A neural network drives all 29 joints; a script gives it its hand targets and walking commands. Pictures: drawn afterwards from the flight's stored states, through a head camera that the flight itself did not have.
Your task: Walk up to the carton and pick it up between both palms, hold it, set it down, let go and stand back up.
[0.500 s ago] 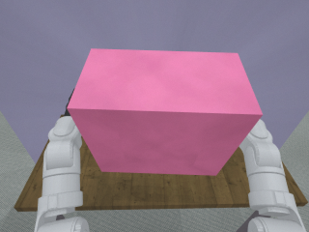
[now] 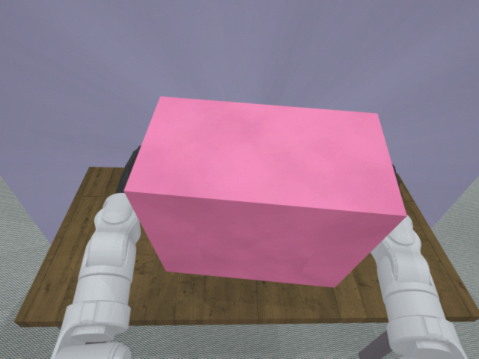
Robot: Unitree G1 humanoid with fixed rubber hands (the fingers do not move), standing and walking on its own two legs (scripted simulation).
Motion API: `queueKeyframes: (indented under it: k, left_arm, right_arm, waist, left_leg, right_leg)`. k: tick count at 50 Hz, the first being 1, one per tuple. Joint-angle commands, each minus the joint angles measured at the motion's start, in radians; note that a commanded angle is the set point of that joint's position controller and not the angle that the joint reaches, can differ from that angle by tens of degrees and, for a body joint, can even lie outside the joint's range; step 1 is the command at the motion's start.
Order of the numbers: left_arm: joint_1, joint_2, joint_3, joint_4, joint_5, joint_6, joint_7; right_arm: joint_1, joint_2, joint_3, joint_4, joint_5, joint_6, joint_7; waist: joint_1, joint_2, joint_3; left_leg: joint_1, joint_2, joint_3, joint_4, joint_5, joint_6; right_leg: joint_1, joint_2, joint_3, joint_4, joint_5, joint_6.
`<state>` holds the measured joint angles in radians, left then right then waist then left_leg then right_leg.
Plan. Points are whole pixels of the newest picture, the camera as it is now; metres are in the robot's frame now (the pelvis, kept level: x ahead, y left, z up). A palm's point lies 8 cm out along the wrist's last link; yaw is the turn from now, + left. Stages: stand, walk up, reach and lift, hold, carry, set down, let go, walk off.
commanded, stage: set down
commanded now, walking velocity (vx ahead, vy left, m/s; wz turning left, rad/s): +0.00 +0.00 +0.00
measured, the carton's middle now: (257, 203) +0.35 -0.02 +0.10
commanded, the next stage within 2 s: none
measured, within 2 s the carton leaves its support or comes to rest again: neither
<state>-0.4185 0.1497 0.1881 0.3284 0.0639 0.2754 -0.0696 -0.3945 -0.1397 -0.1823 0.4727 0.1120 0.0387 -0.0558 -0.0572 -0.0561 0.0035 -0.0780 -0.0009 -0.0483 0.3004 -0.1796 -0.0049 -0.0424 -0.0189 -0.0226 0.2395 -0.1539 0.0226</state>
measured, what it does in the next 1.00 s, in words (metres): stands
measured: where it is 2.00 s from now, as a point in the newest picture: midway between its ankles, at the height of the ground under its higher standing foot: outside the picture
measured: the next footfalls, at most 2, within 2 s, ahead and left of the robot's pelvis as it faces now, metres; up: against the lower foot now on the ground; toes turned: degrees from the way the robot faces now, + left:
none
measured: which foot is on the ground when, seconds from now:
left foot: down 0.00-1.00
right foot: down 0.00-1.00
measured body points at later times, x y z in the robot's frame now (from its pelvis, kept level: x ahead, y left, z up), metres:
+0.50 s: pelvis +0.01 +0.00 +0.00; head +0.01 +0.02 +0.45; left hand +0.39 +0.18 +0.09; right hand +0.35 -0.23 +0.10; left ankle -0.01 +0.12 -0.75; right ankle -0.01 -0.13 -0.75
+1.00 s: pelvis +0.00 +0.01 +0.00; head +0.03 +0.02 +0.45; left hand +0.42 +0.18 +0.06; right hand +0.36 -0.23 +0.06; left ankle -0.01 +0.12 -0.75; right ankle -0.01 -0.13 -0.75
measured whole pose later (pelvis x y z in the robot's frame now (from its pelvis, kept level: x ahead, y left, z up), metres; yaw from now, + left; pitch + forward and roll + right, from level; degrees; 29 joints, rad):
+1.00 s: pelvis +0.00 +0.01 +0.00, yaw -1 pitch +4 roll -1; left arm -0.64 0.22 0.14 0.98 0.00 -0.15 -0.09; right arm -0.47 -0.08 -0.30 0.77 -0.03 -0.19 -0.07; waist -0.06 -0.02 -0.04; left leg -0.22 0.00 -0.02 0.32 -0.18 0.00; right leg -0.18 -0.02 -0.01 0.25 -0.14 0.03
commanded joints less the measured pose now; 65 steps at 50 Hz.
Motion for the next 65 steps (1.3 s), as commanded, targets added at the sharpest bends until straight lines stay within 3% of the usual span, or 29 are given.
queueKeyframes:
  k: [1, 4, 6, 11, 13, 18, 21, 24, 29, 35, 42, 44, 48, 53, 57, 60, 65]
  left_arm:
    - [-0.615, -0.478, -0.396, -0.263, -0.036, -0.057, -0.112]
    - [-0.608, -0.490, -0.402, -0.284, -0.037, -0.065, -0.118]
    - [-0.600, -0.468, -0.387, -0.271, -0.027, -0.068, -0.115]
    - [-0.629, -0.485, -0.433, -0.276, -0.055, -0.096, -0.104]
    - [-0.636, -0.492, -0.439, -0.259, -0.070, -0.113, -0.106]
    - [-0.671, -0.487, -0.402, -0.162, -0.052, -0.139, -0.120]
    - [-0.682, -0.507, -0.399, -0.137, -0.047, -0.166, -0.118]
    - [-0.692, -0.493, -0.358, -0.069, -0.036, -0.187, -0.124]
    - [-0.760, -0.484, -0.293, 0.062, -0.007, -0.241, -0.139]
    - [-0.823, -0.498, -0.289, 0.167, -0.006, -0.333, -0.127]
    - [-0.875, -0.504, -0.293, 0.296, -0.024, -0.422, -0.115]
    - [-0.906, -0.497, -0.285, 0.341, -0.036, -0.448, -0.122]
    - [-0.921, -0.516, -0.328, 0.363, -0.060, -0.527, -0.108]
    - [-0.933, -0.498, -0.320, 0.434, -0.070, -0.586, -0.112]
    - [-0.962, -0.490, -0.302, 0.513, -0.075, -0.623, -0.132]
    - [-0.990, -0.520, -0.352, 0.494, -0.112, -0.665, -0.117]
    - [-0.984, -0.504, -0.344, 0.528, -0.106, -0.696, -0.118]
  right_arm:
    - [-0.645, 0.438, 0.468, -0.303, 0.017, -0.074, 0.118]
    - [-0.653, 0.458, 0.493, -0.350, 0.016, -0.084, 0.114]
    - [-0.629, 0.443, 0.480, -0.323, 0.009, -0.079, 0.115]
    - [-0.627, 0.432, 0.446, -0.322, -0.009, -0.104, 0.115]
    - [-0.624, 0.443, 0.443, -0.324, -0.017, -0.110, 0.111]
    - [-0.643, 0.454, 0.422, -0.278, -0.046, -0.118, 0.111]
    - [-0.641, 0.471, 0.419, -0.247, -0.057, -0.135, 0.115]
    - [-0.652, 0.483, 0.409, -0.215, -0.075, -0.146, 0.110]
    - [-0.678, 0.513, 0.362, -0.124, -0.124, -0.173, 0.112]
    - [-0.700, 0.542, 0.345, -0.046, -0.153, -0.228, 0.117]
    - [-0.717, 0.542, 0.302, 0.051, -0.173, -0.262, 0.120]
    - [-0.730, 0.551, 0.290, 0.070, -0.188, -0.267, 0.118]
    - [-0.733, 0.557, 0.301, 0.078, -0.185, -0.310, 0.120]
    - [-0.699, 0.571, 0.312, 0.150, -0.182, -0.308, 0.120]
    - [-0.699, 0.601, 0.308, 0.155, -0.208, -0.317, 0.111]
    - [-0.740, 0.625, 0.344, 0.091, -0.192, -0.341, 0.115]
    - [-0.708, 0.626, 0.355, 0.131, -0.191, -0.339, 0.117]
  waist:
    - [0.010, 0.081, -0.435]
    - [0.018, 0.068, -0.483]
    - [0.017, 0.079, -0.450]
    - [-0.010, 0.113, -0.504]
    - [-0.020, 0.092, -0.512]
    - [-0.010, 0.077, -0.486]
    - [-0.016, 0.084, -0.509]
    - [-0.008, 0.049, -0.486]
    - [0.008, 0.052, -0.474]
    - [0.016, 0.070, -0.539]
    - [0.005, 0.098, -0.517]
    - [-0.004, 0.078, -0.541]
    - [-0.010, 0.122, -0.636]
    - [-0.021, 0.126, -0.602]
    - [-0.037, 0.073, -0.620]
    - [-0.031, 0.108, -0.738]
    - [-0.038, 0.120, -0.731]
  left_leg:
    - [0.144, -0.056, 0.080, 0.012, 0.465, -0.081]
    - [0.140, -0.058, 0.083, 0.019, 0.498, -0.077]
    - [0.132, -0.059, 0.085, 0.016, 0.486, -0.079]
    - [0.189, -0.046, 0.074, 0.037, 0.543, -0.103]
    - [0.195, -0.048, 0.074, 0.044, 0.550, -0.099]
    - [0.148, -0.048, 0.082, 0.017, 0.483, -0.091]
    - [0.176, -0.043, 0.081, 0.032, 0.542, -0.097]
    - [0.118, -0.049, 0.088, 0.008, 0.464, -0.074]
    - [0.042, -0.050, 0.111, -0.020, 0.347, -0.058]
    - [0.070, -0.041, 0.119, 0.004, 0.402, -0.067]
    - [0.096, -0.026, 0.112, 0.020, 0.403, -0.082]
    - [0.086, -0.026, 0.113, 0.022, 0.376, -0.074]
    - [0.126, -0.013, 0.096, 0.066, 0.510, -0.101]
    - [0.089, -0.012, 0.080, 0.072, 0.509, -0.098]
    - [0.013, -0.016, 0.081, 0.058, 0.419, -0.070]
    - [0.034, -0.016, 0.069, 0.099, 0.518, -0.088]
    - [0.003, -0.013, 0.059, 0.112, 0.537, -0.090]
  right_leg:
    - [0.168, 0.062, -0.055, 0.025, 0.394, 0.020]
    - [0.205, 0.064, -0.052, 0.041, 0.473, 0.027]
    - [0.196, 0.061, -0.052, 0.041, 0.452, 0.024]
    - [0.138, 0.070, -0.065, 0.034, 0.439, 0.014]
    - [0.140, 0.068, -0.061, 0.029, 0.464, 0.018]
    - [0.161, 0.062, -0.058, 0.027, 0.418, 0.023]
    - [0.163, 0.065, -0.061, 0.038, 0.472, 0.022]
    - [0.184, 0.056, -0.053, 0.037, 0.468, 0.031]
    - [0.211, 0.039, -0.045, 0.048, 0.432, 0.039]
    - [0.180, 0.040, -0.048, 0.052, 0.455, 0.035]
    - [0.089, 0.039, -0.048, 0.035, 0.352, 0.016]
    - [0.067, 0.035, -0.047, 0.032, 0.342, 0.020]
    - [0.047, 0.044, -0.048, 0.052, 0.417, 0.006]
    - [0.024, 0.035, -0.032, 0.056, 0.407, 0.000]
    - [0.058, 0.020, -0.020, 0.076, 0.441, 0.020]
    - [0.039, 0.027, -0.022, 0.094, 0.502, 0.011]
    - [0.029, 0.023, -0.019, 0.113, 0.528, 0.010]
